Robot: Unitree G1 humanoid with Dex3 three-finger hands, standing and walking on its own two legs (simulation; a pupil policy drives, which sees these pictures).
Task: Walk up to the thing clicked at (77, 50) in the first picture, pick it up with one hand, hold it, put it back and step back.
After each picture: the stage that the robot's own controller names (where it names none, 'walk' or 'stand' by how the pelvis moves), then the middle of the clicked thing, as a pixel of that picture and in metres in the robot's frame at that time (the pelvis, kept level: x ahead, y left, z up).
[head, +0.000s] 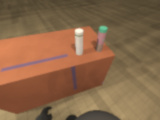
stand; (79, 43) +0.66 +0.15 +0.05
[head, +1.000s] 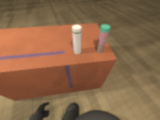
sink last; (77, 40) +0.61 +0.17 +0.08
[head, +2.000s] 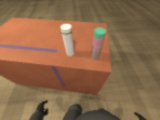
rise first; (68, 41) +0.54 +0.22 +0.09
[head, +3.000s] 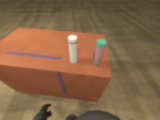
stand; (73, 50) +0.55 +0.18 +0.05
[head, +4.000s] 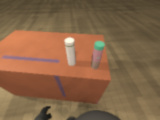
stand; (70, 53) +0.52 +0.19 +0.05
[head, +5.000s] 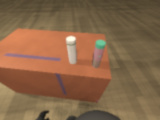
stand; (72, 51) +0.53 +0.19 +0.05
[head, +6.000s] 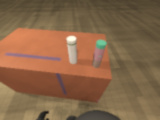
stand; (72, 51) +0.54 +0.19 +0.05
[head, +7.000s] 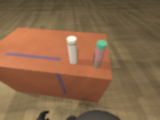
stand; (72, 51) +0.53 +0.18 +0.05
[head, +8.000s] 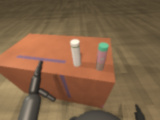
rise first; (76, 54) +0.53 +0.19 +0.06
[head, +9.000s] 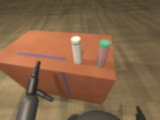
go down; (76, 51) +0.54 +0.18 +0.06
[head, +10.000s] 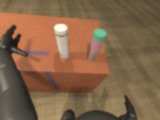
go down; (63, 43) +0.51 +0.18 +0.09
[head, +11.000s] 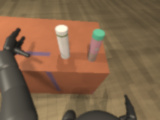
approach; (63, 44) +0.52 +0.18 +0.09
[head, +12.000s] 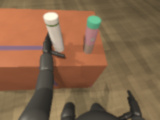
close; (56, 35) +0.54 +0.20 +0.12
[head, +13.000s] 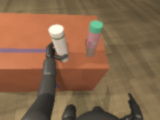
lift; (61, 46) +0.47 +0.18 +0.12
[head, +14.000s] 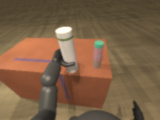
lift; (68, 52) +0.33 +0.14 +0.26
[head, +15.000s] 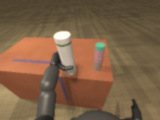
hold; (67, 56) +0.32 +0.15 +0.24
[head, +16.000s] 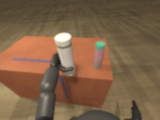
hold; (67, 57) +0.32 +0.15 +0.23
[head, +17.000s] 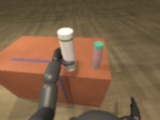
crouch; (68, 52) +0.35 +0.15 +0.24
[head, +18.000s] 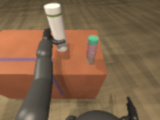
lower; (58, 31) +0.48 +0.18 +0.27
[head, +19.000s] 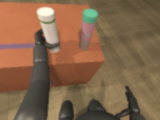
lower; (51, 34) +0.53 +0.19 +0.14
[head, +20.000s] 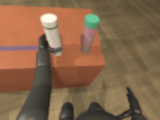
lower; (54, 38) +0.50 +0.19 +0.13
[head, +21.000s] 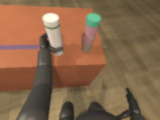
lower; (55, 38) +0.51 +0.18 +0.13
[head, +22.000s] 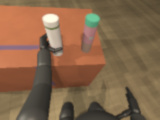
lower; (55, 39) +0.51 +0.18 +0.13
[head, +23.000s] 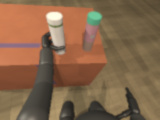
draw back; (58, 37) +0.51 +0.17 +0.13
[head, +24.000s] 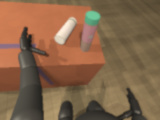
withdraw; (66, 29) +0.66 +0.12 +0.06
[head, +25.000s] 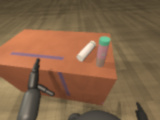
sink last; (86, 50) +0.64 +0.10 +0.01
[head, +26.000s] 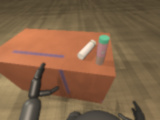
stand; (87, 49) +0.67 +0.10 +0.00
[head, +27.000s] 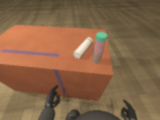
stand; (83, 47) +0.65 +0.10 +0.02
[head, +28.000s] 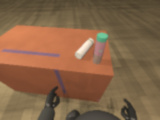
stand; (85, 48) +0.65 +0.09 +0.02
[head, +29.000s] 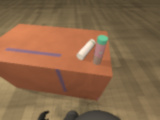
stand; (86, 49) +0.65 +0.08 -0.01
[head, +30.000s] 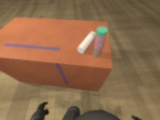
walk; (87, 41) +0.68 +0.07 -0.02
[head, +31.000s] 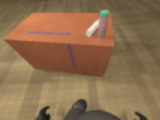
walk; (94, 27) +0.92 +0.05 -0.02
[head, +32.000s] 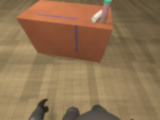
walk; (98, 15) +1.24 -0.02 -0.02
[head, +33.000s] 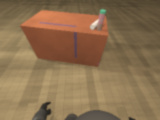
stand; (95, 24) +1.27 +0.00 -0.03
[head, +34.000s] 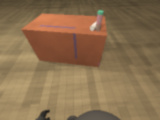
stand; (95, 25) +1.27 -0.01 -0.04
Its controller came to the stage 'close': yes
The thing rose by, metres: 0.21
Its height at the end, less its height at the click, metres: -0.09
